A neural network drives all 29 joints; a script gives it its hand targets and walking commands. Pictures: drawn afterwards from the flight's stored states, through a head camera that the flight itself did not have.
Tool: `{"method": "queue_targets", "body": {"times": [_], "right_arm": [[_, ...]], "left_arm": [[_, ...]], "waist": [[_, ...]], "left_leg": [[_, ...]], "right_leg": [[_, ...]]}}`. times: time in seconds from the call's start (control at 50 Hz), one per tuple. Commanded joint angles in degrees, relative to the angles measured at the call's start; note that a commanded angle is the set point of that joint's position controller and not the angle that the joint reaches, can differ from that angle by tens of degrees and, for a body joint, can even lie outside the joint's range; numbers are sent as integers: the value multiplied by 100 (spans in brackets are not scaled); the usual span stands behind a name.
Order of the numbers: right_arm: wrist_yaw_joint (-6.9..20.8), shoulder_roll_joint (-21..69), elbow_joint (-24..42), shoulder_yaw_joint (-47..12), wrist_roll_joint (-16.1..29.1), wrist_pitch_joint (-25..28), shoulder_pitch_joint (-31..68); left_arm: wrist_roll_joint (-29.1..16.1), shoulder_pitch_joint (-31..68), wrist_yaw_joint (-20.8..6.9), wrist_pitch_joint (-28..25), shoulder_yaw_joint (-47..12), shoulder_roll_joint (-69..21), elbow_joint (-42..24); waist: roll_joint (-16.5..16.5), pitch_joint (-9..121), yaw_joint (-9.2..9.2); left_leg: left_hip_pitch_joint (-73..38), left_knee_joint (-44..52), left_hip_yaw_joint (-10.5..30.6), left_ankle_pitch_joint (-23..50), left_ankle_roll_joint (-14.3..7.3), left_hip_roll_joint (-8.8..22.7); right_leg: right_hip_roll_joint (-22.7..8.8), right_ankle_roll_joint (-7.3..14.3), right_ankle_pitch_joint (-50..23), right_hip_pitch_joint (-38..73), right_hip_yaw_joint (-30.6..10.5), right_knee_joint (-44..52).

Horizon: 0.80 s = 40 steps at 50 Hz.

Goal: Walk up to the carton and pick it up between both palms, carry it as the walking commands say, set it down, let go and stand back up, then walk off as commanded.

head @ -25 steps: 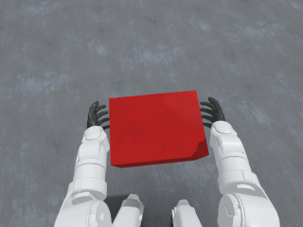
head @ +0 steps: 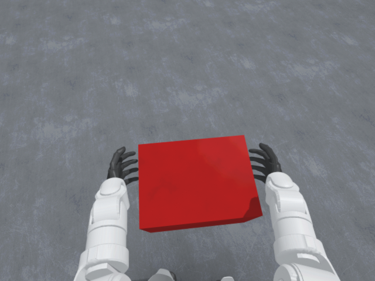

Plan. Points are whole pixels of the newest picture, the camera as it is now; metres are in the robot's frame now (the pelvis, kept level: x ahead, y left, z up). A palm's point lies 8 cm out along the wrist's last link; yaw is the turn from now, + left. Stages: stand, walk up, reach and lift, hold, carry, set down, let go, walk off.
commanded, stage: reach and lift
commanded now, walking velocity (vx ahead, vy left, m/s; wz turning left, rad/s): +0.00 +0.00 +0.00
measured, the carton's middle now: (195, 186) +0.37 +0.03 -0.12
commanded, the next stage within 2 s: none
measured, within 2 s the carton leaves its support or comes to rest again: neither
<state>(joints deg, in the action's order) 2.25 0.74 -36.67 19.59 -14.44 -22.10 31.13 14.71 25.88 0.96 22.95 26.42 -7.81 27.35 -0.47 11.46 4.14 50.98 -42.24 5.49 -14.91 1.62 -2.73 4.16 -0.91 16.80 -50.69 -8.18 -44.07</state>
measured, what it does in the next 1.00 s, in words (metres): rises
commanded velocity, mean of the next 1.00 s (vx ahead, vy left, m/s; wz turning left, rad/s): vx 0.00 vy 0.00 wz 0.00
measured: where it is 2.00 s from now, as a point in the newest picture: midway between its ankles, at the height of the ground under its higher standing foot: outside the picture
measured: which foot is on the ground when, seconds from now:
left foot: down 0.00-1.00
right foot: down 0.00-1.00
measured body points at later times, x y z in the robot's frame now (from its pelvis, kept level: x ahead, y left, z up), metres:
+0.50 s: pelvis +0.02 +0.00 +0.04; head +0.05 -0.01 +0.49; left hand +0.32 +0.20 +0.03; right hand +0.37 -0.15 +0.02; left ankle +0.04 +0.13 -0.70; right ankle +0.03 -0.12 -0.70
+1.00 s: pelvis +0.03 +0.00 +0.05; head -0.01 -0.01 +0.50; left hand +0.31 +0.20 +0.09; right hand +0.35 -0.14 +0.08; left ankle +0.04 +0.13 -0.70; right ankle +0.03 -0.12 -0.70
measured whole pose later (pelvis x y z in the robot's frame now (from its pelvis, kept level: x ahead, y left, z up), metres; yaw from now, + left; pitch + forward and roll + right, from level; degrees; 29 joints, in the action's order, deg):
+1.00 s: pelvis +0.03 +0.00 +0.05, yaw +0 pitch -2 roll +0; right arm 2.8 4.9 -18.9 12.5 -15.5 -38.7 14.9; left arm 15.8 12.4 3.0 40.4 17.5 -8.1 12.7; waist 0.4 5.7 4.3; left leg 5.6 -15.0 6.2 -7.9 1.2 -1.0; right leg 2.3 0.4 10.0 -5.3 -7.3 -17.0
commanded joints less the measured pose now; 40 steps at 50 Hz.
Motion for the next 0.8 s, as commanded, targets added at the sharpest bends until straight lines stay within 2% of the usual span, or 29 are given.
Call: {"method": "queue_targets", "body": {"times": [0.0,0.3,0.54,0.78], "right_arm": [[1698,5513,186,-2866,1020,214,2933],[1691,5589,550,-3113,1065,-4,2343],[1738,5571,898,-3347,1188,-372,2016],[1732,5631,1801,-3797,1370,-913,1625]], "left_arm": [[-958,2989,-1787,33,-3434,-5226,226],[-1078,2444,-1807,235,-3847,-5234,-158],[-1194,2053,-1789,677,-3951,-5214,-501],[-1491,1744,-1755,1296,-4399,-5281,-1252]], "waist": [[-186,3111,63],[-194,2589,136],[-129,1659,238],[7,1175,75]], "left_leg": [[-2590,455,-537,1753,-49,-295],[-3476,1339,-535,2018,-49,-284],[-4291,2071,-550,1827,-10,-260],[-5004,2473,-505,2178,21,-287]], "right_leg": [[238,143,-1469,1714,545,705],[192,110,-1805,2956,452,1636],[192,125,-1521,3675,457,2333],[212,103,-1886,4422,497,2712]]}}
